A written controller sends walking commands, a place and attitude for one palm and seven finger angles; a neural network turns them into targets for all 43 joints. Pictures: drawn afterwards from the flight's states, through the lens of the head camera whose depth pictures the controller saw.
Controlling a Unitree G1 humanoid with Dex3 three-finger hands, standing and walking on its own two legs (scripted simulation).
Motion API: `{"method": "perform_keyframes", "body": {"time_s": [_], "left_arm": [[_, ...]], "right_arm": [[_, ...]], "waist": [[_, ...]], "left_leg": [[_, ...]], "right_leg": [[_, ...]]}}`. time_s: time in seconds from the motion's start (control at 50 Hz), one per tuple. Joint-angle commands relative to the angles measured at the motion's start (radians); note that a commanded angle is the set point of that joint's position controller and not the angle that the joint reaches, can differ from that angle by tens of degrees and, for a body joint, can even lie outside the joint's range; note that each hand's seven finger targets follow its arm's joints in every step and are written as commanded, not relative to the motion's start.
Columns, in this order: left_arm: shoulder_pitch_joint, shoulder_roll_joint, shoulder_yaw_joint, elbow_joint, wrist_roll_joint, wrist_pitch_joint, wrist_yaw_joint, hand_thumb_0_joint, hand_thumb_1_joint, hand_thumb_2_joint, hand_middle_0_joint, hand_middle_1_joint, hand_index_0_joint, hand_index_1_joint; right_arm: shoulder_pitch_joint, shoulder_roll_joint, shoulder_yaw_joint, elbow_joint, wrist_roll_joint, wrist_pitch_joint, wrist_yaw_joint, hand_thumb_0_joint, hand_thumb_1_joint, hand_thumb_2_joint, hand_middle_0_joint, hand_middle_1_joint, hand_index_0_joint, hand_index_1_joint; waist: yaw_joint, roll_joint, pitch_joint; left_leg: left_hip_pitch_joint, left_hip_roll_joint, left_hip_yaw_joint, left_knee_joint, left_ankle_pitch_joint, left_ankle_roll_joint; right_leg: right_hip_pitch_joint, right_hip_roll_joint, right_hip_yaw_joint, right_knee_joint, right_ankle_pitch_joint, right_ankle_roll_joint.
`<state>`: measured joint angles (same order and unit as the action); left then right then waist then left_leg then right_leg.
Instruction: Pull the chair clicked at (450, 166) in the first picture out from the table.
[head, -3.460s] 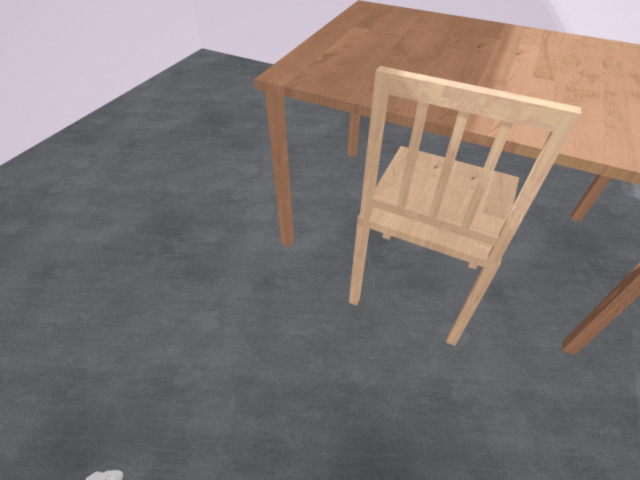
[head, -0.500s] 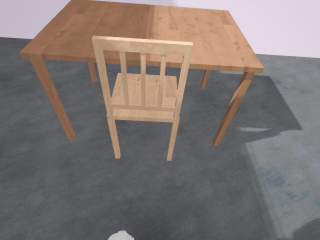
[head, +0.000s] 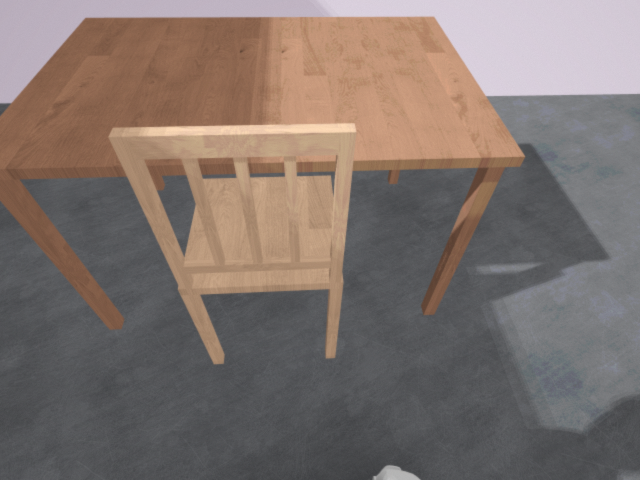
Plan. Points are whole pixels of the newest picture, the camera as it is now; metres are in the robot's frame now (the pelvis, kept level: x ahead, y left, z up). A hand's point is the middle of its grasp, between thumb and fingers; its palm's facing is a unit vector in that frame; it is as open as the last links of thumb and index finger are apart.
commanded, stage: take the last steps up to it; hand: left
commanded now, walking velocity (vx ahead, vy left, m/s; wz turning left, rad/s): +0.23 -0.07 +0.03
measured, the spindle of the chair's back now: (250, 214) +0.60 +0.15 -0.09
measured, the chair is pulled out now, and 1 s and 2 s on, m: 0.00 0.00 0.00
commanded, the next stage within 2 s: come to a stop and stand still in 0.18 s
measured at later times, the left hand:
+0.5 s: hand out of the picture +0.13 +0.12 -0.19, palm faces +0.13 -0.98 -0.13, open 7.4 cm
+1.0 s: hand out of the picture +0.14 +0.09 -0.17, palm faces +0.06 -0.97 -0.23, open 7.4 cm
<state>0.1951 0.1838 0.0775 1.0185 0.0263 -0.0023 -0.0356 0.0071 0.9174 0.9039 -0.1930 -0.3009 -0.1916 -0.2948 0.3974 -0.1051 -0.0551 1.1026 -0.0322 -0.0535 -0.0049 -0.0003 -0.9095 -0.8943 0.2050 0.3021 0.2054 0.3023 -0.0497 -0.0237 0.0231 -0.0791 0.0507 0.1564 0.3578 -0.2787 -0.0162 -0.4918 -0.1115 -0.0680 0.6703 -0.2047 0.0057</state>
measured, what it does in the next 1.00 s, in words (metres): walks ahead: right foot, then left foot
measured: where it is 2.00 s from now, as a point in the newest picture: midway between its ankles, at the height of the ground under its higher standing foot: outside the picture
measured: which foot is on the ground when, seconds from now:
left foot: down 0.00-0.06, up 0.08-0.40, down 0.42-1.00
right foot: up 0.00-0.04, down 0.06-0.48, up 0.50-0.78, down 0.80-1.00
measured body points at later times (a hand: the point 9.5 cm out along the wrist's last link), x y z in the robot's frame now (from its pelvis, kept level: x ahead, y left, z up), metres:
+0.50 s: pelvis +0.16 -0.03 -0.01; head +0.18 -0.01 +0.44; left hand +0.12 +0.17 -0.18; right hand +0.27 -0.24 -0.15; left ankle +0.21 +0.06 -0.74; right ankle +0.11 -0.14 -0.74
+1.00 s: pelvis +0.12 -0.09 -0.01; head +0.13 -0.10 +0.44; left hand +0.13 +0.14 -0.15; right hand +0.15 -0.34 -0.17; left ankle +0.11 +0.04 -0.73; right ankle +0.13 -0.20 -0.74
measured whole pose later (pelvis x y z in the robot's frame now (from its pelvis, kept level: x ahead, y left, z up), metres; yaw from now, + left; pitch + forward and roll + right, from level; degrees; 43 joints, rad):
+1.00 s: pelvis +0.12 -0.09 -0.01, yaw +1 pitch -1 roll +1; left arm 0.27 0.15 0.02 1.05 0.02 0.01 0.03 0.01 0.91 0.90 -0.20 -0.30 -0.20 -0.30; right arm 0.24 -0.20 -0.06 1.07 -0.01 0.05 -0.02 0.00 -0.91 -0.89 0.20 0.30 0.20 0.30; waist 0.00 0.02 0.01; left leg -0.27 0.02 0.03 0.62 -0.35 -0.02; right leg -0.24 -0.02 -0.03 0.52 -0.27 -0.01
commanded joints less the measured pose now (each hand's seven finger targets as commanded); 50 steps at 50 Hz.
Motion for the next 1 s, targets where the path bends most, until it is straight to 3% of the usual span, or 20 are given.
{"method": "perform_keyframes", "body": {"time_s": [0.0, 0.02, 0.04, 0.06, 0.12, 0.16, 0.28, 0.34, 0.36, 0.4, 0.46, 0.54, 0.6, 0.72, 0.74, 0.78, 0.82, 0.86, 0.92, 0.98], "left_arm": [[0.143, 0.063, 0.014, -0.003, 0.005, -0.047, 0.007, 0.000, 0.900, 0.900, -0.200, -0.300, -0.200, -0.300], [0.257, 0.135, 0.028, 0.032, 0.008, -0.056, 0.018, 0.000, 0.900, 0.900, -0.200, -0.300, -0.200, -0.300], [0.367, 0.237, 0.049, 0.054, 0.003, -0.061, 0.030, 0.000, 0.900, 0.900, -0.200, -0.300, -0.200, -0.300], [0.366, 0.239, 0.046, 0.055, -0.010, -0.059, 0.038, 0.000, 0.900, 0.900, -0.200, -0.300, -0.200, -0.300], [0.137, 0.095, 0.011, 0.005, -0.010, -0.058, 0.054, 0.000, 0.900, 0.900, -0.200, -0.300, -0.200, -0.300], [0.119, 0.040, -0.008, 0.001, -0.003, -0.069, 0.059, 0.000, 0.900, 0.900, -0.200, -0.300, -0.200, -0.300], [0.166, 0.060, -0.022, 0.032, -0.003, -0.070, 0.062, 0.000, 0.900, 0.900, -0.200, -0.300, -0.200, -0.300], [0.162, 0.059, -0.032, 0.054, -0.012, -0.055, 0.072, 0.000, 0.900, 0.900, -0.200, -0.300, -0.200, -0.300], [0.157, 0.065, -0.035, 0.062, -0.018, -0.049, 0.075, 0.000, 0.900, 0.900, -0.200, -0.300, -0.200, -0.300], [0.195, 0.031, -0.041, 0.058, -0.023, -0.028, 0.089, 0.000, 0.900, 0.900, -0.200, -0.300, -0.200, -0.300], [0.238, 0.058, -0.038, 0.063, -0.021, 0.005, 0.101, 0.000, 0.900, 0.900, -0.200, -0.300, -0.200, -0.300], [0.202, 0.047, -0.022, 0.048, -0.015, 0.027, 0.095, 0.000, 0.900, 0.900, -0.200, -0.300, -0.200, -0.300], [0.180, 0.039, -0.009, 0.016, -0.013, 0.041, 0.092, 0.000, 0.900, 0.900, -0.200, -0.300, -0.200, -0.300], [0.247, 0.031, -0.019, 0.015, -0.003, 0.028, 0.086, 0.000, 0.900, 0.900, -0.200, -0.300, -0.200, -0.300], [0.262, 0.054, -0.020, 0.020, 0.003, 0.023, 0.088, 0.000, 0.900, 0.900, -0.200, -0.300, -0.200, -0.300], [0.132, 0.174, -0.020, -0.029, 0.009, 0.010, 0.083, 0.000, 0.900, 0.900, -0.200, -0.300, -0.200, -0.300], [0.066, 0.181, -0.015, -0.047, 0.008, 0.007, 0.083, 0.000, 0.900, 0.900, -0.200, -0.300, -0.200, -0.300], [0.015, 0.146, -0.021, -0.044, 0.004, 0.003, 0.077, 0.000, 0.900, 0.900, -0.200, -0.300, -0.200, -0.300], [0.080, 0.135, -0.022, -0.014, -0.001, -0.005, 0.077, 0.000, 0.900, 0.900, -0.200, -0.300, -0.200, -0.300], [0.098, 0.108, -0.034, 0.020, -0.018, -0.007, 0.077, 0.000, 0.900, 0.900, -0.200, -0.300, -0.200, -0.300]], "right_arm": [[0.023, -0.175, -0.034, -0.028, 0.003, -0.008, -0.013, 0.000, -0.900, -0.900, 0.200, 0.300, 0.200, 0.300], [0.032, -0.134, -0.025, -0.029, 0.012, -0.008, -0.004, 0.000, -0.900, -0.900, 0.200, 0.300, 0.200, 0.300], [0.028, -0.078, -0.005, -0.062, 0.021, -0.010, 0.000, 0.000, -0.900, -0.900, 0.200, 0.300, 0.200, 0.300], [-0.029, -0.123, -0.008, -0.081, 0.020, -0.003, -0.003, 0.000, -0.900, -0.900, 0.200, 0.300, 0.200, 0.300], [-0.059, -0.105, -0.017, -0.065, 0.007, 0.008, -0.001, 0.000, -0.900, -0.900, 0.200, 0.300, 0.200, 0.300], [-0.027, -0.073, -0.009, -0.049, 0.001, 0.024, -0.002, 0.000, -0.900, -0.900, 0.200, 0.300, 0.200, 0.300], [-0.099, -0.054, 0.012, -0.072, 0.008, 0.028, 0.001, 0.000, -0.900, -0.900, 0.200, 0.300, 0.200, 0.300], [-0.115, -0.048, 0.035, -0.053, 0.019, 0.023, -0.017, 0.000, -0.900, -0.900, 0.200, 0.300, 0.200, 0.300], [-0.098, -0.064, 0.035, -0.044, 0.020, 0.024, -0.021, 0.000, -0.900, -0.900, 0.200, 0.300, 0.200, 0.300], [-0.080, -0.155, 0.018, -0.050, 0.021, 0.022, -0.032, 0.000, -0.900, -0.900, 0.200, 0.300, 0.200, 0.300], [-0.124, -0.189, 0.009, -0.056, 0.031, 0.040, -0.052, 0.000, -0.900, -0.900, 0.200, 0.300, 0.200, 0.300], [-0.199, -0.219, -0.022, -0.096, 0.018, 0.066, -0.056, 0.000, -0.900, -0.900, 0.200, 0.300, 0.200, 0.300], [-0.233, -0.221, -0.036, -0.119, 0.013, 0.077, -0.050, 0.000, -0.900, -0.900, 0.200, 0.300, 0.200, 0.300], [-0.271, -0.204, -0.039, -0.135, 0.012, 0.086, -0.024, 0.000, -0.900, -0.900, 0.200, 0.300, 0.200, 0.300], [-0.263, -0.179, -0.036, -0.136, 0.019, 0.088, -0.018, 0.000, -0.900, -0.900, 0.200, 0.300, 0.200, 0.300], [-0.238, -0.093, -0.022, -0.156, 0.026, 0.101, -0.007, 0.000, -0.900, -0.900, 0.200, 0.300, 0.200, 0.300], [-0.275, -0.112, -0.025, -0.158, 0.017, 0.112, -0.007, 0.000, -0.900, -0.900, 0.200, 0.300, 0.200, 0.300], [-0.197, -0.117, -0.020, -0.106, 0.019, 0.096, -0.006, 0.000, -0.900, -0.900, 0.200, 0.300, 0.200, 0.300], [-0.175, -0.100, -0.001, -0.083, 0.024, 0.076, -0.014, 0.000, -0.900, -0.900, 0.200, 0.300, 0.200, 0.300], [-0.108, -0.108, 0.020, -0.038, 0.020, 0.053, -0.025, 0.000, -0.900, -0.900, 0.200, 0.300, 0.200, 0.300]], "waist": [[0.082, 0.055, -0.017], [0.133, -0.107, -0.071], [0.156, -0.328, -0.127], [0.166, -0.262, -0.134], [0.062, -0.063, -0.021], [0.023, -0.067, 0.018], [0.037, -0.045, -0.008], [0.044, -0.036, -0.039], [0.032, -0.028, -0.059], [0.046, 0.081, -0.088], [0.060, 0.278, -0.069], [0.053, 0.129, -0.097], [0.055, 0.130, -0.125], [0.089, 0.156, -0.080], [0.096, 0.069, -0.057], [0.041, -0.215, 0.027], [0.055, -0.238, 0.061], [0.022, -0.165, 0.060], [0.053, -0.118, 0.020], [0.048, -0.019, -0.012]], "left_leg": [[-0.160, 0.160, -0.103, 0.098, 0.077, 0.116], [-0.332, 0.092, -0.029, 0.332, -0.003, 0.082], [-0.547, -0.033, 0.007, 0.647, -0.315, 0.051], [-0.580, -0.009, -0.109, 0.823, -0.318, 0.069], [-0.527, 0.082, -0.146, 0.873, -0.090, 0.058], [-0.467, 0.083, -0.125, 0.797, -0.044, 0.038], [-0.387, 0.043, -0.072, 0.445, -0.045, 0.013], [-0.212, 0.008, -0.084, 0.202, 0.085, 0.000], [-0.129, 0.012, -0.097, 0.100, 0.239, 0.001], [0.022, 0.165, -0.202, 0.112, 0.870, 0.073], [0.029, 0.282, -0.305, 0.038, 1.188, 0.193], [0.060, 0.293, -0.266, 0.050, 1.035, 0.244], [0.003, 0.281, -0.236, 0.046, 0.840, 0.230], [-0.233, 0.196, -0.224, 0.037, 0.188, 0.138], [-0.273, 0.137, -0.192, 0.098, 0.045, 0.093], [-0.277, -0.034, -0.096, 0.298, -0.189, -0.007], [-0.254, -0.029, -0.164, 0.468, -0.201, 0.010], [-0.258, -0.027, -0.152, 0.509, -0.132, 0.011], [-0.224, -0.023, -0.131, 0.300, -0.110, -0.003], [-0.054, 0.017, -0.201, 0.003, 0.161, 0.012]], "right_leg": [[0.355, 0.077, -0.066, -0.204, 0.017, -0.029], [0.559, -0.043, 0.092, -0.258, -0.091, -0.076], [0.695, -0.278, 0.457, -0.391, -0.119, -0.173], [0.619, -0.305, 0.520, -0.460, -0.159, -0.212], [0.358, -0.212, 0.263, -0.481, -0.098, -0.194], [0.269, -0.169, 0.133, -0.478, 0.119, -0.185], [0.346, -0.146, 0.069, -0.429, 0.428, -0.203], [0.370, -0.103, 0.031, -0.320, 0.625, -0.149], [0.364, -0.081, 0.023, -0.270, 0.601, -0.113], [0.272, -0.010, 0.013, -0.200, 0.277, -0.024], [0.227, 0.060, 0.013, -0.019, -0.274, 0.018], [0.112, 0.072, 0.073, 0.245, -0.357, 0.020], [0.105, 0.077, 0.092, 0.326, -0.328, 0.028], [0.329, 0.076, 0.019, -0.103, -0.101, 0.015], [0.355, 0.055, 0.046, -0.243, -0.027, 0.013], [0.134, -0.218, 0.366, -0.463, -0.153, -0.120], [0.023, -0.208, 0.390, -0.487, -0.165, -0.170], [0.095, -0.129, 0.253, -0.418, -0.007, -0.157], [0.235, -0.107, 0.199, -0.342, 0.185, -0.152], [0.217, -0.039, 0.167, -0.276, 0.102, -0.069]]}}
